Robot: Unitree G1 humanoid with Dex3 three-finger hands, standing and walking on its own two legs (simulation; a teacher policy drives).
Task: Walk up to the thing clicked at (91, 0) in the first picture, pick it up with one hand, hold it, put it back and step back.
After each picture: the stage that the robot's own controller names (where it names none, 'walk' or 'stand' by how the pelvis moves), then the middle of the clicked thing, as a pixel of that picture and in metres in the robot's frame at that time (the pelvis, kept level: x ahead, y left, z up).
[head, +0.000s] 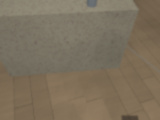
stand; out of the picture +1.08 -0.08 +0.02
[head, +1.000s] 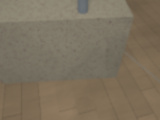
walk; out of the picture +0.98 +0.04 +0.06
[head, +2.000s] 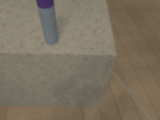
walk; (48, 20) +0.63 +0.20 +0.04
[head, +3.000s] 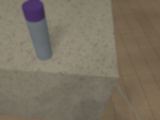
stand; (39, 34) +0.51 +0.18 +0.06
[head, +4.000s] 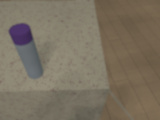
stand; (28, 54) +0.46 +0.22 +0.03
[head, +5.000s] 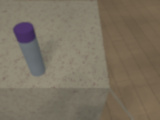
stand; (31, 52) +0.48 +0.21 +0.02
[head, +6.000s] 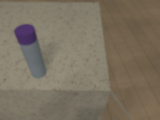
stand; (32, 54) +0.47 +0.21 +0.02
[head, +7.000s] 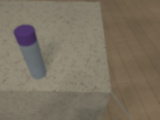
stand; (32, 55) +0.46 +0.21 +0.02
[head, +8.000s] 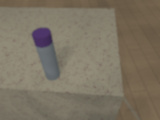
rise first; (47, 56) +0.47 +0.18 +0.02
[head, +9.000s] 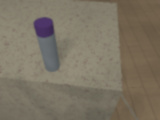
go down; (48, 47) +0.50 +0.17 +0.03
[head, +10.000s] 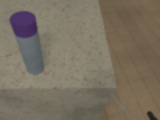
go down; (30, 48) +0.45 +0.16 +0.06
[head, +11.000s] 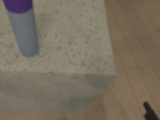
close in; (24, 26) +0.48 +0.16 +0.08
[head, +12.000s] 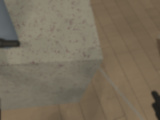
close; out of the picture +0.51 +0.18 +0.11
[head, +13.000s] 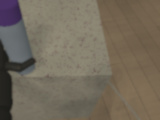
lift; (16, 41) +0.43 +0.17 +0.11
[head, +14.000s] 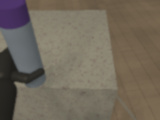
lift; (24, 49) +0.32 +0.16 +0.23
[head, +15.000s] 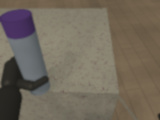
hold; (30, 58) +0.33 +0.15 +0.18
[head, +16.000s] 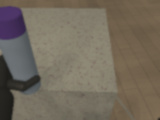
hold; (20, 57) +0.31 +0.18 +0.20
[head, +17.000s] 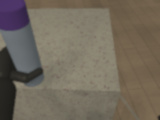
crouch; (23, 49) +0.33 +0.16 +0.21
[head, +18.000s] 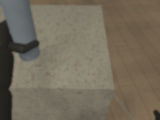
crouch; (20, 22) +0.42 +0.17 +0.23
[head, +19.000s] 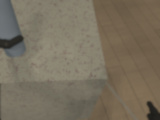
lower; (3, 18) +0.49 +0.20 +0.15
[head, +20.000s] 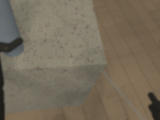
lower; (2, 20) +0.49 +0.18 +0.11
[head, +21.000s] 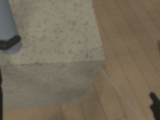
lower; out of the picture +0.50 +0.18 +0.11
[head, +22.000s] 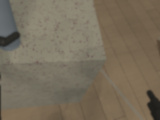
lower; out of the picture +0.51 +0.18 +0.11
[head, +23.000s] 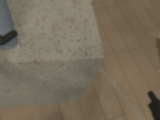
loosen; out of the picture +0.51 +0.18 +0.11
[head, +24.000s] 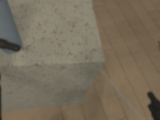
withdraw; (0, 20) +0.49 +0.18 +0.11
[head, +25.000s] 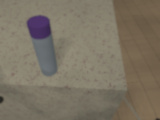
sink last; (44, 49) +0.45 +0.16 +0.06
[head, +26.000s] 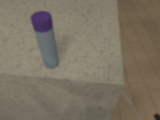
stand; (47, 43) +0.49 +0.18 +0.06
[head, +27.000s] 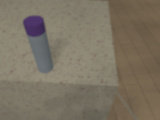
stand; (40, 47) +0.49 +0.18 +0.06
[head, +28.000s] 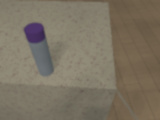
stand; (41, 52) +0.48 +0.19 +0.02
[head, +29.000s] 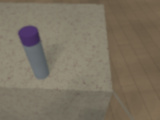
stand; (36, 55) +0.47 +0.20 +0.02
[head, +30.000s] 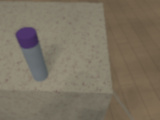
stand; (34, 57) +0.46 +0.20 +0.02
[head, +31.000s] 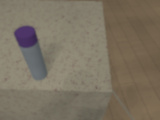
stand; (33, 56) +0.46 +0.21 +0.02
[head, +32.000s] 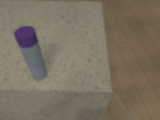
stand; (33, 56) +0.46 +0.21 +0.02
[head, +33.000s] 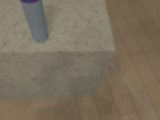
walk; (35, 15) +0.56 +0.18 +0.04
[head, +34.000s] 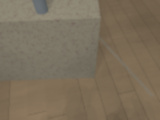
walk; out of the picture +0.81 +0.26 +0.05
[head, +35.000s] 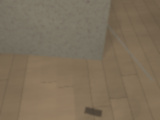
stand; out of the picture +1.11 +0.17 +0.05
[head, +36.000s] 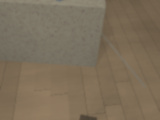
stand; out of the picture +1.08 +0.17 +0.03
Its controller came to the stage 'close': yes
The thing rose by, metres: 0.21
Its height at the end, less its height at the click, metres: +0.00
